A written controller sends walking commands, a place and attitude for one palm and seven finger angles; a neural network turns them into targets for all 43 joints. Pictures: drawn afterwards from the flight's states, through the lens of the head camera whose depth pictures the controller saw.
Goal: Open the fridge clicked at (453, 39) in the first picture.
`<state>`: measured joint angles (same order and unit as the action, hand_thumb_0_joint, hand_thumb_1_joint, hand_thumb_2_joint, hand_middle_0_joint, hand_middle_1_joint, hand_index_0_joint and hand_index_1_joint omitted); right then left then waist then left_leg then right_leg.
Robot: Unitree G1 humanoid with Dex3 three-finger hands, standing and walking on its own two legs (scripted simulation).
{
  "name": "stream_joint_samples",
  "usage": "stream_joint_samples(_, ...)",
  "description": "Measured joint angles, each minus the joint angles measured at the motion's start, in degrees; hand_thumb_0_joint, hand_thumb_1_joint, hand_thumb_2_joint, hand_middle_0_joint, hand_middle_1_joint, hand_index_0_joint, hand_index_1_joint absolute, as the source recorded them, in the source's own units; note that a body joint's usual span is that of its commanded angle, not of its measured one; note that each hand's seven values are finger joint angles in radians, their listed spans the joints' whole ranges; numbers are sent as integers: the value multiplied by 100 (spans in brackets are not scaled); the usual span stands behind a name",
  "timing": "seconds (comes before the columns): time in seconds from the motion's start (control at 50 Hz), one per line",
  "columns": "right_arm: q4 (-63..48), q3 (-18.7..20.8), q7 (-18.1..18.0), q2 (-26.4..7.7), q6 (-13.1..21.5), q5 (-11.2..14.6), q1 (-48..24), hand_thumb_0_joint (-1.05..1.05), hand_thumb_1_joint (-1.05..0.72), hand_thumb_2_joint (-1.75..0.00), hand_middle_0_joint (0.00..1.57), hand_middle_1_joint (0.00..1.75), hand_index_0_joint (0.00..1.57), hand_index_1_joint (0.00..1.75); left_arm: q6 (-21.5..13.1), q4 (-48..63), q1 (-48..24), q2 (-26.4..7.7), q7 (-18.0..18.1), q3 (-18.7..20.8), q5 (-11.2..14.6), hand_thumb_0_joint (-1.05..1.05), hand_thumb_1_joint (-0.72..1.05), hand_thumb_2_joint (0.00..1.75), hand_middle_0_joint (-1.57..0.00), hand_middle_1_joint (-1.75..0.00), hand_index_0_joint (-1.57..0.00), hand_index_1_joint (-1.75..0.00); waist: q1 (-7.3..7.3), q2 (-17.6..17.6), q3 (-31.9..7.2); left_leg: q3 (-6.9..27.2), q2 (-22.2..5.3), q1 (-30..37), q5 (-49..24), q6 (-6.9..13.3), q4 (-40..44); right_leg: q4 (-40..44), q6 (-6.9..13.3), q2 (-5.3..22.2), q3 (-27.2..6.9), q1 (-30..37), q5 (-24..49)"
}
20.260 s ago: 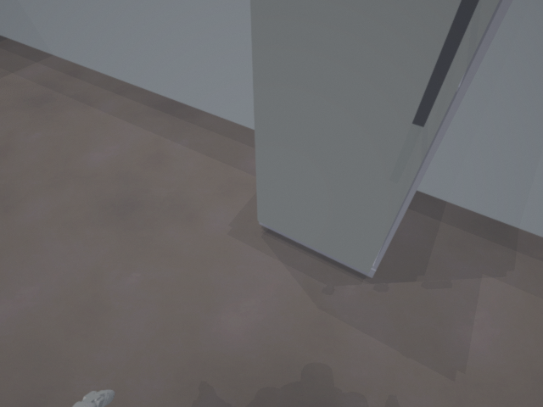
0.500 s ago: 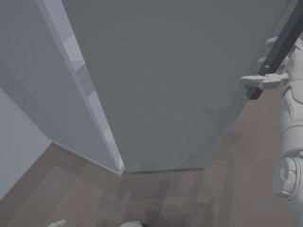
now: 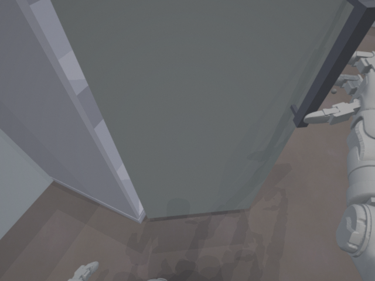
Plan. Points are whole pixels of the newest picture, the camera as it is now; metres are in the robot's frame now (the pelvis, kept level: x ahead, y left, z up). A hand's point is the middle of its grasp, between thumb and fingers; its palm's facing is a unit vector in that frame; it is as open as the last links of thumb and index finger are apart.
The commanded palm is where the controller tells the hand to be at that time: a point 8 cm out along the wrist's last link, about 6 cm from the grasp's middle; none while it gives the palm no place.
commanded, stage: slip the hand off the handle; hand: right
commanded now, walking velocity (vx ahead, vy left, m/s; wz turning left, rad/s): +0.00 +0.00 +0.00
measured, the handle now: (321, 71) +0.52 -0.19 +0.19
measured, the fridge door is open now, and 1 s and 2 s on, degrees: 60 60 60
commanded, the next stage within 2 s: draw the hand back to the body in 1.08 s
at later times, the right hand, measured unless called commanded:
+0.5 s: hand (373, 104) +0.45 -0.27 +0.18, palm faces +0.15 +0.98 -0.13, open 14.7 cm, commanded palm +0.40 -0.31 +0.17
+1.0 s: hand out of the picture +0.36 -0.26 +0.17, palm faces +0.18 +0.98 -0.13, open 14.7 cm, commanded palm +0.31 -0.30 +0.17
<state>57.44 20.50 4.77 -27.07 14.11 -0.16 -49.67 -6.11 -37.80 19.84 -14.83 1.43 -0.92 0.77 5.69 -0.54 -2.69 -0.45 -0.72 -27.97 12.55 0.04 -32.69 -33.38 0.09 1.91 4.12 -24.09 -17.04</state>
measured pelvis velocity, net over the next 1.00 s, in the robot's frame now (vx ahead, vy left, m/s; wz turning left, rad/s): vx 0.01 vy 0.00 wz -0.04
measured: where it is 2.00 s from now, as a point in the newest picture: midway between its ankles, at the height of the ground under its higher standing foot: outside the picture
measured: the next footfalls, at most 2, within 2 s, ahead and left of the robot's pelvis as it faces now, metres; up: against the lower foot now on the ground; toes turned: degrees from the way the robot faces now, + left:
none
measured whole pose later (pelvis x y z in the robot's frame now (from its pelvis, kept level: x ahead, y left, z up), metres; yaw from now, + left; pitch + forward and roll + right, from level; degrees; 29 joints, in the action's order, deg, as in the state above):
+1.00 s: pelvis +0.01 +0.00 +0.00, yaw -2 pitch +3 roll +0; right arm 26.4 20.0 14.7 -24.4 5.7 10.3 -22.9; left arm -6.8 -35.0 15.4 -15.2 4.6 -2.1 2.5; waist -0.9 1.1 -3.7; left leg -3.0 -1.0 -21.3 14.3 0.2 -32.4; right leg -33.8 -0.3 1.7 1.5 -18.8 -18.2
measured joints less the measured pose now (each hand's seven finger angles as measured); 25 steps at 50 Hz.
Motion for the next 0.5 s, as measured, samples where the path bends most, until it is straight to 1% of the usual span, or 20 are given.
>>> stream_joint_samples(0.08,-193,-64,205,-75,23,128,185,-1,55,-20,29,117,27,116,37,18,115,-35,14,25,32,1,91,90,-20,-30,-21,-29,-79,17,-33,-21,-18,48,41,-26,3,-42,20,-15,-24,14,-56)
stream_joint_samples(0.14,-251,-86,353,-101,-29,218,247,-1,55,-20,27,116,27,116,77,-24,176,-68,32,22,50,1,91,90,-20,-30,-21,-29,-132,12,-44,-55,-36,87,68,-43,8,-73,34,-30,-60,19,-89)
stream_joint_samples(0.24,-397,-54,508,-166,-68,288,375,-1,55,-20,26,116,26,115,105,-56,225,-98,66,40,53,1,91,90,-20,-30,-21,-29,-160,10,-62,-95,-52,118,96,-64,12,-130,51,-43,-102,5,-136)
stream_joint_samples(0.4,-578,115,773,-319,-120,382,604,-1,55,-20,26,115,26,115,146,-6,243,-91,111,26,70,1,91,90,-20,-30,-21,-29,-155,20,-127,-99,-44,154,123,-80,20,-174,61,-34,-108,17,-193)
stream_joint_samples(0.46,-724,146,878,-345,-171,483,751,-1,55,-20,26,115,26,115,164,42,263,-83,109,29,80,1,91,90,-20,-30,-21,-29,-184,42,-151,-91,-35,173,124,-82,32,-173,60,-27,-100,36,-204)
stream_joint_samples(0.5,-974,149,941,-302,-210,572,960,-1,55,-20,26,115,26,115,177,84,284,-81,100,37,92,1,91,90,-20,-30,-21,-29,-221,66,-173,-81,-30,204,123,-83,49,-156,59,-23,-90,71,-206)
